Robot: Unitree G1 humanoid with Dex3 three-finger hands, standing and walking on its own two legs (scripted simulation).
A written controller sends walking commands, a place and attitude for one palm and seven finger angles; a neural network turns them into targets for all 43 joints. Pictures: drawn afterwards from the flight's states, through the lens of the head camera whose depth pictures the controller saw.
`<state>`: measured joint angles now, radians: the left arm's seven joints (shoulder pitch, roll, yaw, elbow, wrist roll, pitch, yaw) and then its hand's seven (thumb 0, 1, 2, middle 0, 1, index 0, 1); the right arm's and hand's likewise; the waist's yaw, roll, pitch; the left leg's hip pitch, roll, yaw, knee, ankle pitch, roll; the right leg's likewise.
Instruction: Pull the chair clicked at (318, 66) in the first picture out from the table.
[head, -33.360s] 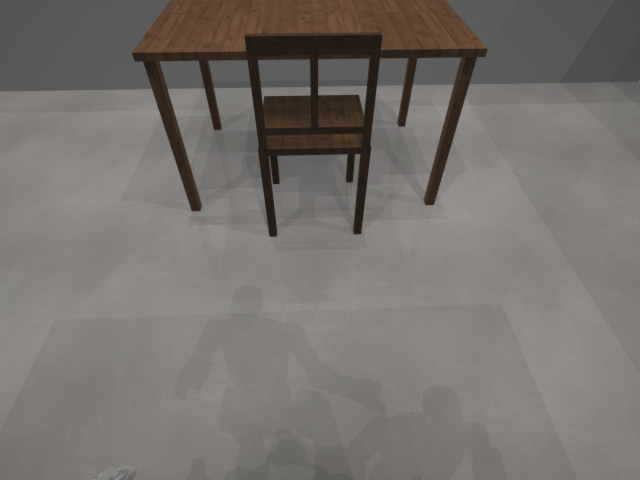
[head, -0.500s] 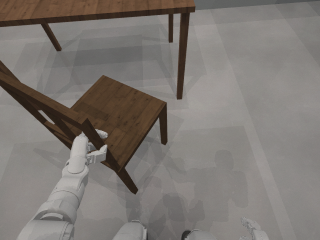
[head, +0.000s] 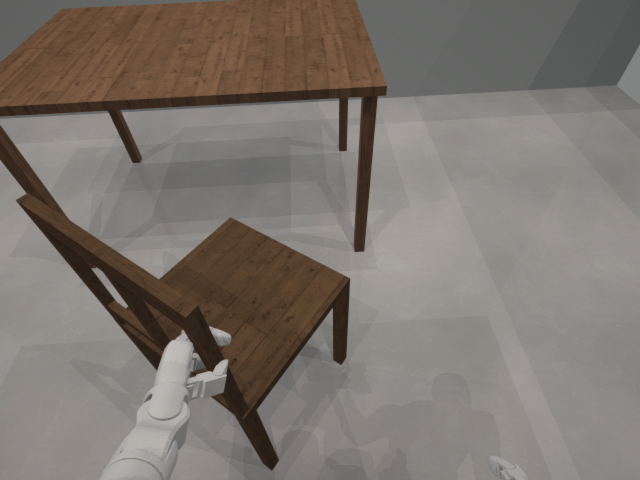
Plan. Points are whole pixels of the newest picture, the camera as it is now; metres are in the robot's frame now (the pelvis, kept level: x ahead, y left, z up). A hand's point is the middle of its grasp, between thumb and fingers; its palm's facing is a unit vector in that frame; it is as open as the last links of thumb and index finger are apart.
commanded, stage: stop walking, hand still on the chair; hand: left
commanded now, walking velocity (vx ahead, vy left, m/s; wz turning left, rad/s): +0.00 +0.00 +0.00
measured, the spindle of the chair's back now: (140, 310) +0.41 +0.34 -0.11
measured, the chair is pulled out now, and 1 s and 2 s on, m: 0.52 0.52 0.52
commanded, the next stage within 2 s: open the thumb and straighten the fingers in 0.38 s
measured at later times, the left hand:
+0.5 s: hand (216, 375) +0.27 +0.17 -0.07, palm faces +0.04 -0.95 -0.30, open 6.1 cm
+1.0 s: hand (205, 368) +0.28 +0.19 -0.07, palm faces +0.02 -0.96 -0.28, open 14.6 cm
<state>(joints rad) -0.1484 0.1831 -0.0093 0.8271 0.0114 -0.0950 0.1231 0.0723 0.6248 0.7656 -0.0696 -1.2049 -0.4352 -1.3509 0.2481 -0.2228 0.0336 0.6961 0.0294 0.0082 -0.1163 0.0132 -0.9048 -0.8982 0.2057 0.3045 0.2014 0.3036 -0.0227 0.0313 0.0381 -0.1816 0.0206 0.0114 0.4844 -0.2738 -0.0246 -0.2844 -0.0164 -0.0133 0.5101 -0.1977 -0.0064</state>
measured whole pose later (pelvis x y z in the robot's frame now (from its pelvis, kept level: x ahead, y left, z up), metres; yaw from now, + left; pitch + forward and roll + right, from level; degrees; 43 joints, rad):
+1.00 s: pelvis +0.03 +0.02 -0.03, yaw +3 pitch +9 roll +0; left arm 0.07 0.20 -0.01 0.32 0.01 0.11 0.04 0.00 -0.46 0.24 -0.28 -0.87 -0.30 -0.87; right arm 0.26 -0.26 0.02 0.58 0.03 -0.10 -0.03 0.02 -0.90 -0.90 0.21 0.30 0.20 0.30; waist -0.03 0.06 -0.10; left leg -0.51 -0.01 -0.02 0.78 -0.43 0.00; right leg -0.58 -0.06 -0.04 0.78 -0.35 0.02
